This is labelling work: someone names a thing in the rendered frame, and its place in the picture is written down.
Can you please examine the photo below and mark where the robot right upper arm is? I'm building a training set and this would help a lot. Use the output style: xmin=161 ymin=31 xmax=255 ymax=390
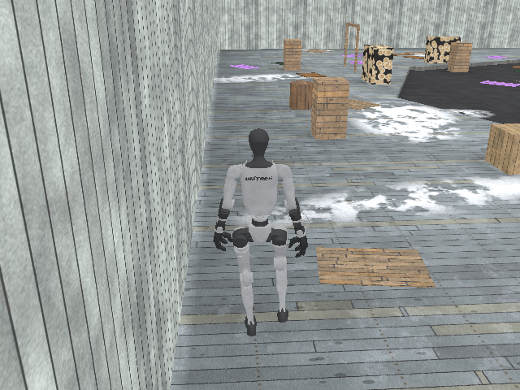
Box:
xmin=276 ymin=164 xmax=297 ymax=210

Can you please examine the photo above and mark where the robot left hand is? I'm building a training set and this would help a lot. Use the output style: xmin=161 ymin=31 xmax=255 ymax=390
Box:
xmin=213 ymin=232 xmax=232 ymax=251

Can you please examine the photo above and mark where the robot left forearm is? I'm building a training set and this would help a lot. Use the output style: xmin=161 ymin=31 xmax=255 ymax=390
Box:
xmin=215 ymin=198 xmax=230 ymax=233

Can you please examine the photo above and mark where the robot right hand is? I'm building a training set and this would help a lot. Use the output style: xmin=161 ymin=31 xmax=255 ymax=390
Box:
xmin=289 ymin=236 xmax=308 ymax=258

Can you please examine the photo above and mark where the left robot thigh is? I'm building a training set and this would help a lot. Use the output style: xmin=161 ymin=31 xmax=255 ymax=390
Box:
xmin=232 ymin=227 xmax=254 ymax=287

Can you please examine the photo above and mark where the robot right shin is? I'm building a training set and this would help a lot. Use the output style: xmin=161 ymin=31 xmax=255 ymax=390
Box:
xmin=276 ymin=257 xmax=288 ymax=312

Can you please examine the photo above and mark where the robot left upper arm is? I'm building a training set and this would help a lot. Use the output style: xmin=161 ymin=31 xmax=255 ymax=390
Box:
xmin=222 ymin=164 xmax=242 ymax=210

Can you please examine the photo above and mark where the robot right forearm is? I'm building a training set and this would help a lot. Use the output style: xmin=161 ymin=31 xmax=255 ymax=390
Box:
xmin=289 ymin=197 xmax=306 ymax=238

